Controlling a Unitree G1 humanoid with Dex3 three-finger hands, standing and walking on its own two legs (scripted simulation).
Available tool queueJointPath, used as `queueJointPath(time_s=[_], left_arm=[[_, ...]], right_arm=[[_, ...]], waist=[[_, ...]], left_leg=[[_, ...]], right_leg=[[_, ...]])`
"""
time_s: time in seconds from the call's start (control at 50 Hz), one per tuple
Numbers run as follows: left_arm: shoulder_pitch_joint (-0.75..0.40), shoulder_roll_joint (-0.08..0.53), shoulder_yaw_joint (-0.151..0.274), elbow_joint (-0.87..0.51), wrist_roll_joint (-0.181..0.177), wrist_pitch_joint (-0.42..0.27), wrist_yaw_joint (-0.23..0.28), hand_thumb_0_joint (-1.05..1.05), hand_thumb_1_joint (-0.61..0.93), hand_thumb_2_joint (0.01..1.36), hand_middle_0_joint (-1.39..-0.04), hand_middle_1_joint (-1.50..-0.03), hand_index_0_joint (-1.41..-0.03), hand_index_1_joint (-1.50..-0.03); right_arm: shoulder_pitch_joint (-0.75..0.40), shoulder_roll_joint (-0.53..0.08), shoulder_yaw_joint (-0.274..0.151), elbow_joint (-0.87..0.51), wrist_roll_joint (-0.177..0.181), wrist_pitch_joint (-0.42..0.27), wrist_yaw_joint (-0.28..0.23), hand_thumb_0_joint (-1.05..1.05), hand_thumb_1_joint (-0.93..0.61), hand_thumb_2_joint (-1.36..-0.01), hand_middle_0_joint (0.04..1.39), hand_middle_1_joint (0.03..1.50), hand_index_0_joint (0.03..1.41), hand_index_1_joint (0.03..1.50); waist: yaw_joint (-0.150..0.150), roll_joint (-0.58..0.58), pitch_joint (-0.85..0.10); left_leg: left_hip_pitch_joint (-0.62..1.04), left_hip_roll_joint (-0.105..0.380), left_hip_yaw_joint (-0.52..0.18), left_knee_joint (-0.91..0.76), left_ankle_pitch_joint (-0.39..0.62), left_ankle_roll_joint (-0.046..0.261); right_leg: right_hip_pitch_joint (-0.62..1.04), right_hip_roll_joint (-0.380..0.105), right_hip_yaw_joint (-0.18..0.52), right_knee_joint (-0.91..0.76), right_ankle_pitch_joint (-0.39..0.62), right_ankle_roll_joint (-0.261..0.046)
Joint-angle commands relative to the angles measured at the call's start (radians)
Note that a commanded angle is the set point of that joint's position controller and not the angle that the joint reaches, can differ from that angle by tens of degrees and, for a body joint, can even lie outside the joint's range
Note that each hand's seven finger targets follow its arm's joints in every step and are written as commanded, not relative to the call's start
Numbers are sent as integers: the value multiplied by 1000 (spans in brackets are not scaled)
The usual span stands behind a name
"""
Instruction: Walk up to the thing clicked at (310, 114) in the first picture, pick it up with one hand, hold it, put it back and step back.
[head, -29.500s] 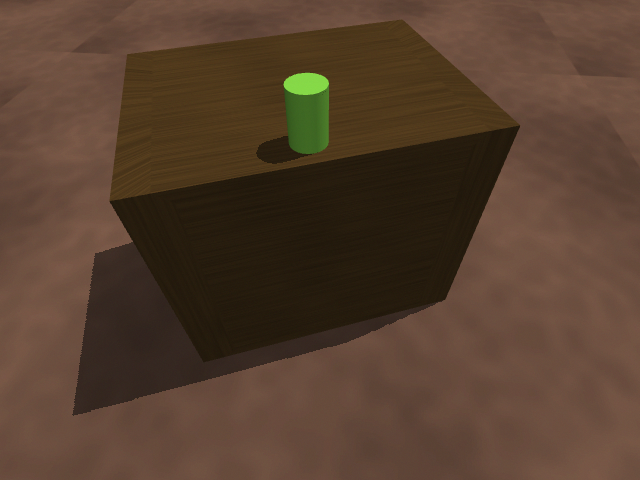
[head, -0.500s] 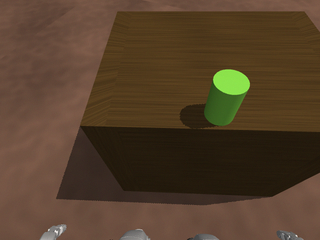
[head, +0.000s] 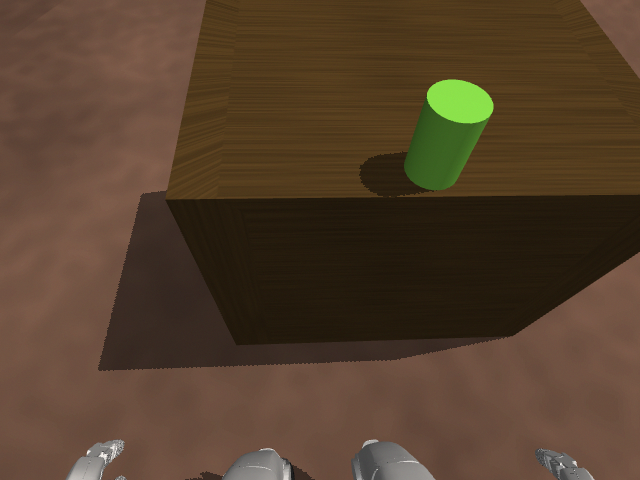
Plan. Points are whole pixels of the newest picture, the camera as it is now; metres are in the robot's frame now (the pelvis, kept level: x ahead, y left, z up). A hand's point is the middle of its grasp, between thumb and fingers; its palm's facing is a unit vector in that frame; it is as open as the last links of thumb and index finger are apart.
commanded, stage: step back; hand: right
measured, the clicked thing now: (444, 138) +0.56 -0.17 +0.05
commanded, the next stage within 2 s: none
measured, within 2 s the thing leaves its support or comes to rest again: neither
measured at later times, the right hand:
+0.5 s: hand out of the picture -0.03 -0.27 -0.15, palm faces -0.12 +0.89 -0.44, open 7.4 cm
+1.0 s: hand out of the picture -0.16 -0.33 -0.15, palm faces -0.02 +0.92 -0.40, open 7.4 cm
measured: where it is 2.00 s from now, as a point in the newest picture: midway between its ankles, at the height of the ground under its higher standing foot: outside the picture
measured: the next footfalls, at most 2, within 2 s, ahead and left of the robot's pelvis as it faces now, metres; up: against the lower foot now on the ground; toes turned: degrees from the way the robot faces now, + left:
right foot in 0.08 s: +0.01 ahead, -0.13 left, +0.00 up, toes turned +3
left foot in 0.46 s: -0.10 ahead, +0.11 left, +0.00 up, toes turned +2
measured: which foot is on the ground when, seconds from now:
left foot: down 0.00-0.12, up 0.14-0.44, down 0.46-0.94, up 0.96-1.00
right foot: up 0.00-0.06, down 0.08-0.48, up 0.50-0.88, down 0.90-1.00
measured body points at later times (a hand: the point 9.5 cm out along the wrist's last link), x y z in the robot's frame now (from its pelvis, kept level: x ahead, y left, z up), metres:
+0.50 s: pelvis -0.13 +0.00 -0.01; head -0.07 +0.02 +0.43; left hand +0.00 +0.31 -0.13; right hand -0.03 -0.32 -0.12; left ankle -0.14 +0.11 -0.73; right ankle -0.03 -0.13 -0.73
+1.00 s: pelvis -0.30 -0.06 -0.01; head -0.26 -0.08 +0.44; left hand -0.24 +0.26 -0.12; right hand -0.16 -0.38 -0.12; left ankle -0.19 +0.09 -0.69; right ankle -0.30 -0.17 -0.73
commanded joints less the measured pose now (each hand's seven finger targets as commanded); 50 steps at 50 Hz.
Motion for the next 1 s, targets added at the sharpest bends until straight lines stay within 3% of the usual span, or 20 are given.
queueJointPath(time_s=[0.0, 0.06, 0.08, 0.12, 0.22, 0.34, 0.42, 0.44, 0.46, 0.48, 0.5, 0.58, 0.76, 0.82, 0.86, 0.88, 0.9, 0.92, 0.94, 0.98], left_arm=[[55, 158, 50, -69, 14, -36, 6, 0, 900, 900, -200, -300, -200, -300], [123, 167, 59, -42, 26, -47, 2, 0, 900, 900, -200, -300, -200, -300], [126, 211, 72, -49, 33, -52, 2, 0, 900, 900, -200, -300, -200, -300], [24, 322, 90, -102, 27, -51, -2, 0, 900, 900, -200, -300, -200, -300], [-49, 190, 70, -149, 19, -52, 11, 0, 900, 900, -200, -300, -200, -300], [40, 190, 70, -171, 28, -36, 15, 0, 900, 900, -200, -300, -200, -300], [-13, 217, 68, -188, 10, -16, 4, 0, 900, 900, -200, -300, -200, -300], [-12, 193, 56, -196, 7, -10, 0, 0, 900, 900, -200, -300, -200, -300], [-13, 154, 47, -210, 3, -9, -3, 0, 900, 900, -200, -300, -200, -300], [-66, 171, 64, -216, 3, -11, 7, 0, 900, 900, -200, -300, -200, -300], [-94, 200, 78, -208, 18, -9, 15, 0, 900, 900, -200, -300, -200, -300], [68, 186, 83, -129, -4, -4, 1, 0, 900, 900, -200, -300, -200, -300], [71, 165, 65, -129, 13, -21, -5, 0, 900, 900, -200, -300, -200, -300], [145, 167, 66, -87, 12, -25, -15, 0, 900, 900, -200, -300, -200, -300], [280, 165, 71, -24, 13, -26, -19, 0, 900, 900, -200, -300, -200, -300], [267, 200, 82, -20, 27, -28, -18, 0, 900, 900, -200, -300, -200, -300], [239, 283, 106, -46, 43, -32, -20, 0, 900, 900, -200, -300, -200, -300], [124, 382, 125, -97, 39, -24, -21, 0, 900, 900, -200, -300, -200, -300], [34, 392, 123, -136, 40, -29, -14, 0, 900, 900, -200, -300, -200, -300], [-32, 281, 85, -158, 37, -38, -11, 0, 900, 900, -200, -300, -200, -300]], right_arm=[[12, -291, -82, -78, 1, -10, -14, 0, -900, -900, 200, 300, 200, 300], [-29, -279, -73, -87, 12, -5, -6, 0, -900, -900, 200, 300, 200, 300], [-33, -259, -66, -95, 20, -5, -3, 0, -900, -900, 200, 300, 200, 300], [-52, -228, -65, -93, 22, 2, -12, 0, -900, -900, 200, 300, 200, 300], [59, -232, -46, -39, 31, -4, -11, 0, -900, -900, 200, 300, 200, 300], [55, -215, -39, -79, 16, -22, -19, 0, -900, -900, 200, 300, 200, 300], [163, -218, -56, -32, 4, -31, -12, 0, -900, -900, 200, 300, 200, 300], [157, -243, -65, -36, -9, -34, -12, 0, -900, -900, 200, 300, 200, 300], [146, -324, -86, -49, -25, -36, -11, 0, -900, -900, 200, 300, 200, 300], [75, -418, -102, -71, -23, -32, -1, 0, -900, -900, 200, 300, 200, 300], [39, -435, -108, -89, -20, -36, -7, 0, -900, -900, 200, 300, 200, 300], [-78, -282, -66, -109, -19, -41, -17, 0, -900, -900, 200, 300, 200, 300], [36, -296, -86, -121, -12, -24, -15, 0, -900, -900, 200, 300, 200, 300], [-6, -323, -90, -140, -13, -9, -9, 0, -900, -900, 200, 300, 200, 300], [-68, -338, -89, -151, -5, 5, -4, 0, -900, -900, 200, 300, 200, 300], [-77, -301, -78, -156, 2, 8, -2, 0, -900, -900, 200, 300, 200, 300], [-73, -235, -62, -173, 11, 7, -6, 0, -900, -900, 200, 300, 200, 300], [-89, -229, -66, -180, 12, 7, -24, 0, -900, -900, 200, 300, 200, 300], [-62, -277, -86, -154, 9, 8, -32, 0, -900, -900, 200, 300, 200, 300], [-23, -283, -75, -107, 18, 3, -19, 0, -900, -900, 200, 300, 200, 300]], waist=[[-8, 202, -290], [32, 126, -287], [30, 11, -291], [58, -259, -178], [5, -83, -210], [62, -141, -282], [0, -125, -321], [-2, -72, -306], [-1, 155, -308], [-22, 273, -262], [-43, 265, -220], [72, 155, -167], [-22, 232, -294], [-1, 291, -323], [67, 271, -355], [71, 175, -303], [68, -59, -245], [84, -228, -182], [67, -258, -113], [23, -126, -92]], left_leg=[[221, 283, -295, -92, 432, 154], [50, 226, -252, -36, 258, 79], [-50, 148, -204, 40, 138, 30], [-114, -80, -114, 429, -361, -59], [-163, -114, -213, 577, -230, -72], [-168, -31, -118, 213, -263, -86], [46, -23, -46, -167, 20, -57], [103, 26, -128, -212, 113, -37], [162, 231, -410, -243, 219, 38], [52, 406, -593, -290, 305, 187], [-73, 477, -688, -316, 283, 270], [21, 251, -288, -222, 381, 128], [257, 280, -273, -141, 367, 185], [163, 273, -270, -136, 268, 150], [56, 253, -242, -92, 170, 112], [-72, 185, -211, -26, 61, 45], [-276, 23, -168, 145, -153, -22], [-248, -83, -145, 384, -326, -72], [-192, -30, -209, 534, -333, -74], [-156, -87, -232, 597, -220, -68]], right_leg=[[15, -40, -75, -215, 23, -22], [201, -65, -64, -427, 274, -60], [229, -161, 86, -434, 358, -110], [9, -452, 425, -596, 391, -351], [114, -254, 98, -468, 622, -214], [339, -290, 89, -384, 707, -236], [241, -255, 53, -281, 558, -172], [125, -225, 46, -253, 434, -125], [-47, -107, -29, -101, 194, -65], [-121, 32, -59, 101, -147, -30], [-79, 16, 64, 284, -196, -22], [-161, 61, 83, 416, -18, -29], [-85, -26, -22, -16, -58, 37], [56, -46, -94, -230, -15, 3], [213, -55, -136, -445, 136, -34], [218, -88, -49, -457, 137, -60], [201, -264, 250, -536, 56, -114], [-51, -443, 402, -641, -15, -265], [-210, -505, 481, -690, -66, -319], [-190, -354, 209, -598, 128, -240]])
